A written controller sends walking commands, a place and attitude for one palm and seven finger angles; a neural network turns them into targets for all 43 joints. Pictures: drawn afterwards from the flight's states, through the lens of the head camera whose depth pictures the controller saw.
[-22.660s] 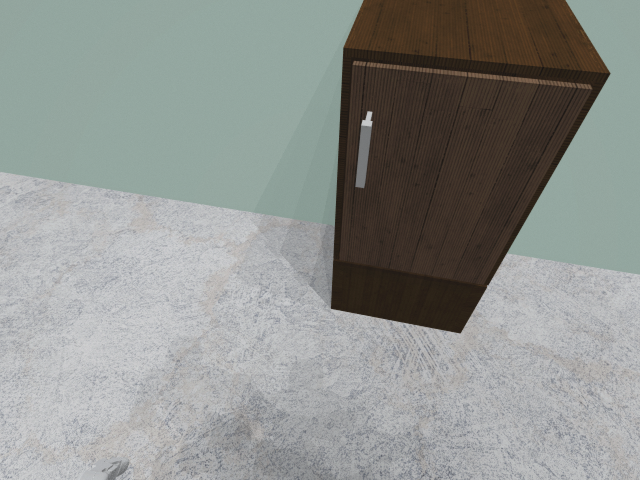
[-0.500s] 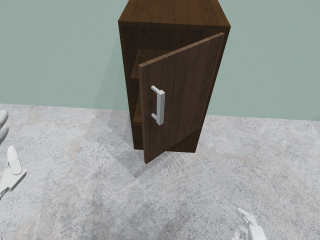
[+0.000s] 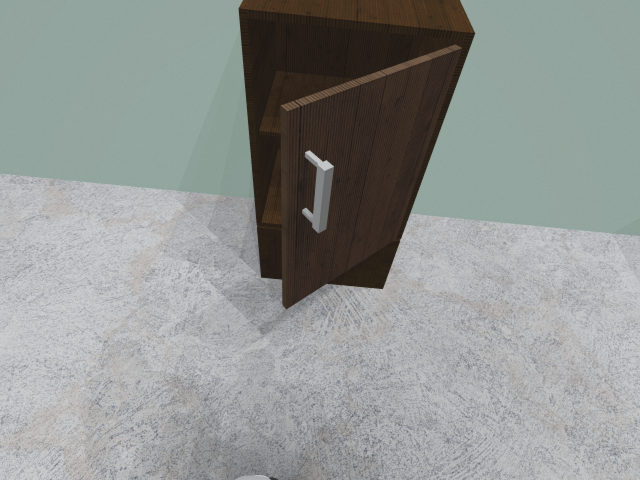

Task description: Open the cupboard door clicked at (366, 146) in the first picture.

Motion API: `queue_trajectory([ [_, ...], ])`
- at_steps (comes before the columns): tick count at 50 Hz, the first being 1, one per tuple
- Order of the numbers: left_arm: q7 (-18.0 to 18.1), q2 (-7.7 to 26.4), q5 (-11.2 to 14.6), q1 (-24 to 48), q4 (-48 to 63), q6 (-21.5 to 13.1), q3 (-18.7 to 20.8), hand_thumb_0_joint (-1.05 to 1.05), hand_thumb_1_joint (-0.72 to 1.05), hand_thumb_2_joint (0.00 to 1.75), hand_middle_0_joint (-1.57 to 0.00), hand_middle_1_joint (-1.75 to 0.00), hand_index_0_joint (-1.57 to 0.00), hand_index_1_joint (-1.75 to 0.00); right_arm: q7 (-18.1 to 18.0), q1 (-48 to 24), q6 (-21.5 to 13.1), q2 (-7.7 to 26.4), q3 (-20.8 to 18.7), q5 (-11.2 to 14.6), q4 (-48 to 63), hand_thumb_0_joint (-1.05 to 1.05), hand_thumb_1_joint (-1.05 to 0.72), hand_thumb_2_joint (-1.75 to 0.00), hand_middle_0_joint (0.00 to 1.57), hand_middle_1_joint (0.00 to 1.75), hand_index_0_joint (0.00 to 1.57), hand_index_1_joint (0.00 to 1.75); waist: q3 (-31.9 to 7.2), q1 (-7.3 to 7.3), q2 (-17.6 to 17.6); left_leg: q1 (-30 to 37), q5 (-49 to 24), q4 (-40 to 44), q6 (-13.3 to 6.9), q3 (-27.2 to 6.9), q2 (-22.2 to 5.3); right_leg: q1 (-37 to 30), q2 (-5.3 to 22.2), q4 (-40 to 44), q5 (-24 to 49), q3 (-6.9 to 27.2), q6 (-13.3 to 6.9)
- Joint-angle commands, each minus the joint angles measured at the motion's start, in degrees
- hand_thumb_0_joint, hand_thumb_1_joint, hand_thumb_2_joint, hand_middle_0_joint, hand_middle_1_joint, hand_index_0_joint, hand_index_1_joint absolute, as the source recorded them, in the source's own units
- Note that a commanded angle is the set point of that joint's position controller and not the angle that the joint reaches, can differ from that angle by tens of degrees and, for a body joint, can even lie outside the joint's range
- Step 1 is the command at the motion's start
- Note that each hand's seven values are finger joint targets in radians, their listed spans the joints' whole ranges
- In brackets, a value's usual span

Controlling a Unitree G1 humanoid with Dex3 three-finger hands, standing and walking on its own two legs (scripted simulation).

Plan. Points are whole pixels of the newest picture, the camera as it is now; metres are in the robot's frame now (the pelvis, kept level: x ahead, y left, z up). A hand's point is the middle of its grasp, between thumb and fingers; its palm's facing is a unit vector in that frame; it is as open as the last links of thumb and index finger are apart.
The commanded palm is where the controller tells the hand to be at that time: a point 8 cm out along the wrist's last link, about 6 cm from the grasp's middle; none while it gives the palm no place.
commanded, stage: let the arm hang, fingers relaxed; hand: left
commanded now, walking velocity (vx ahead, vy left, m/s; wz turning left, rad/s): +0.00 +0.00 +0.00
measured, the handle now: (315, 193) +0.59 +0.04 -0.02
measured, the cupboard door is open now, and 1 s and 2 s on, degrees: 42 42 42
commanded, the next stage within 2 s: look to check the result in 0.70 s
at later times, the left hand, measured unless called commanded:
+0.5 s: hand out of the picture -0.02 +0.15 -0.18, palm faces +0.06 -0.99 -0.16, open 7.3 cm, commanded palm none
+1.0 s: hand out of the picture -0.01 +0.15 -0.17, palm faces +0.05 -0.98 -0.19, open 7.3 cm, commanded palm none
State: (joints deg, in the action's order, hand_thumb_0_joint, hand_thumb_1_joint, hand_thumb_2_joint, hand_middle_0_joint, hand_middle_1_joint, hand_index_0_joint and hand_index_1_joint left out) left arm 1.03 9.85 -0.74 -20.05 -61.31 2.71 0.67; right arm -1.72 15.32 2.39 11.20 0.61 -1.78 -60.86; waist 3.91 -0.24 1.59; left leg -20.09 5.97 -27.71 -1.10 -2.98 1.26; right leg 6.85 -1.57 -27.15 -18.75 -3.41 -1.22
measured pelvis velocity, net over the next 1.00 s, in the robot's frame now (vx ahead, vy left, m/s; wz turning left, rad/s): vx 0.03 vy -0.02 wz -0.01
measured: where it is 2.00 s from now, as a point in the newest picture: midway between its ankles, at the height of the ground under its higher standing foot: outside the picture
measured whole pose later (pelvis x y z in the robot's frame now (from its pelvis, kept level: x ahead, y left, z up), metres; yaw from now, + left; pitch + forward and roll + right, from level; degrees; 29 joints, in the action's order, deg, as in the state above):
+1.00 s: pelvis +0.03 -0.02 +0.00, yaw -1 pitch -3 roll +0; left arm 2.8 6.6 -0.3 -19.9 -65.5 0.2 1.0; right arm -2.9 15.7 0.9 7.2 0.2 -1.4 -65.9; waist 3.7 -0.3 -0.6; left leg -15.6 8.4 -26.5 -0.3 -2.4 1.4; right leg 2.0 -1.4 -24.8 -20.4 -2.8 -2.1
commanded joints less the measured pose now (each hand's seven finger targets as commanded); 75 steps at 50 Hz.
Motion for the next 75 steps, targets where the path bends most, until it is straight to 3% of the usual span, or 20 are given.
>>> queue_trajectory([
  [1, 0.3, 5.5, 0.3, -3.4, -0.9, -2.2, 0.9, 0.00, 0.90, 0.90, -0.20, -0.30, -0.20, -0.30, -0.6, 1.1, -1.2, 4.9, -1.8, 0.6, 1.1, 0.00, -0.90, -0.90, 0.20, 0.30, 0.20, 0.30, -1.6, -0.25, -6.6, 7.0, 8.8, 6.6, -1.2, -6.1, -4.9, 6.4, 5.8, 8.6, -2.2, 6.4, -2.5],
  [2, 0.4, 5.1, 0.3, -4.0, -1.7, -2.2, 0.8, 0.00, 0.90, 0.90, -0.20, -0.30, -0.20, -0.30, -0.7, 1.9, -1.0, 4.8, -1.8, 0.7, 0.8, 0.00, -0.90, -0.90, 0.20, 0.30, 0.20, 0.30, -0.7, -0.36, -4.5, 7.4, 8.9, 6.4, -1.2, -5.8, -5.0, 7.1, 5.6, 9.1, -2.9, 6.0, -2.5],
  [12, 1.2, 2.4, 0.3, -8.5, -5.4, -2.2, 0.5, 0.00, 0.90, 0.90, -0.20, -0.30, -0.20, -0.30, -0.8, 5.5, -0.8, 1.6, -1.9, 0.7, -2.7, 0.00, -0.90, -0.90, 0.20, 0.30, 0.20, 0.30, 2.5, -0.21, 0.3, 6.7, 9.2, 6.5, -1.5, -5.1, -4.5, 9.3, 5.7, 8.8, -6.1, 5.3, -2.3],
  [17, 1.5, 1.5, 0.3, -8.7, -5.0, -2.2, 0.6, 0.00, 0.90, 0.90, -0.20, -0.30, -0.20, -0.30, -0.7, 5.9, -0.8, 0.0, -1.9, 0.5, -3.3, 0.00, -0.90, -0.90, 0.20, 0.30, 0.20, 0.30, 4.5, 0.03, -1.5, 5.5, 10.0, 6.6, -1.5, -4.9, -4.1, 10.5, 5.6, 8.4, -7.3, 5.3, -2.3],
  [20, 1.6, 0.9, 0.2, -8.3, -4.7, -2.3, 0.8, 0.00, 0.90, 0.90, -0.20, -0.30, -0.20, -0.30, -0.7, 6.1, -1.1, -0.6, -1.8, 0.3, -3.6, 0.00, -0.90, -0.90, 0.20, 0.30, 0.20, 0.30, 5.2, 0.11, -0.7, 4.1, 9.8, 7.5, -1.7, -5.4, -4.2, 9.6, 5.6, 7.7, -5.6, 5.2, -2.2],
  [27, 1.8, 0.9, 0.3, -6.9, -3.8, -2.9, 1.1, 0.00, 0.90, 0.90, -0.20, -0.30, -0.20, -0.30, -0.8, 5.6, -1.9, -0.9, -1.7, 0.5, -3.5, 0.00, -0.90, -0.90, 0.20, 0.30, 0.20, 0.30, 2.8, 0.32, -1.9, 6.7, 1.0, 5.2, -1.6, -3.9, -4.4, 6.9, 6.1, 7.6, 1.0, 5.2, -2.1],
  [35, 1.7, 1.0, 0.5, -5.1, -3.3, -2.8, 1.3, 0.00, 0.90, 0.90, -0.20, -0.30, -0.20, -0.30, -1.0, 5.2, -2.1, -0.2, -1.6, 0.4, -3.4, 0.00, -0.90, -0.90, 0.20, 0.30, 0.20, 0.30, 2.5, 0.16, -3.2, 7.1, -0.6, 5.3, -1.6, -4.2, -4.7, 5.0, 6.1, 7.8, 2.9, 5.1, -2.1],
  [42, 1.7, 1.3, 0.4, -4.9, -3.4, -2.8, 1.2, 0.00, 0.90, 0.90, -0.20, -0.30, -0.20, -0.30, -1.1, 4.4, -2.0, 0.4, -1.6, 0.6, -3.3, 0.00, -0.90, -0.90, 0.20, 0.30, 0.20, 0.30, 2.7, 0.15, -0.4, 8.6, -2.3, 4.1, -1.6, -3.4, -4.8, 5.1, 6.2, 8.9, 4.3, 5.0, -1.9],
  [51, 1.8, 1.6, 0.5, -5.3, -3.7, -3.0, 0.8, 0.00, 0.90, 0.90, -0.20, -0.30, -0.20, -0.30, -1.2, 3.8, -2.1, 0.9, -1.4, 0.7, -3.8, 0.00, -0.90, -0.90, 0.20, 0.30, 0.20, 0.30, 1.4, 0.00, -0.3, 10.3, -6.0, 3.3, -1.6, -2.9, -5.2, 3.5, 6.5, 8.8, 9.6, 5.3, -1.6],
  [66, 1.7, 1.8, 0.6, -4.9, -3.8, -2.9, 0.8, 0.00, 0.90, 0.90, -0.20, -0.30, -0.20, -0.30, -1.3, 3.0, -2.1, 1.2, -1.2, 0.7, -4.0, 0.00, -0.90, -0.90, 0.20, 0.30, 0.20, 0.30, 2.5, 0.15, -1.9, 10.0, -4.8, 3.8, -1.4, -2.8, -5.2, 3.3, 6.4, 9.5, 8.3, 5.5, -1.6],
  [68, 1.7, 1.9, 0.6, -4.7, -3.8, -2.9, 0.8, 0.00, 0.90, 0.90, -0.20, -0.30, -0.20, -0.30, -1.3, 3.0, -2.2, 1.2, -1.2, 0.7, -4.0, 0.00, -0.90, -0.90, 0.20, 0.30, 0.20, 0.30, 2.5, 0.11, -0.7, 9.9, -5.3, 3.6, -1.4, -2.8, -5.3, 3.0, 6.5, 9.6, 9.0, 5.2, -1.5],
  [75, 1.4, 4.0, 0.0, -3.0, -1.2, -1.4, 3.1, 0.00, 0.90, 0.90, -0.20, -0.30, -0.20, -0.30, -2.1, 2.7, -1.1, 2.9, -3.1, 0.5, -2.4, 0.00, -0.90, -0.90, 0.20, 0.30, 0.20, 0.30, 1.9, -0.08, 0.3, 7.6, -3.5, -2.2, -0.4, 2.0, -6.6, 3.9, 7.2, 6.1, 17.6, 9.2, -2.8],
])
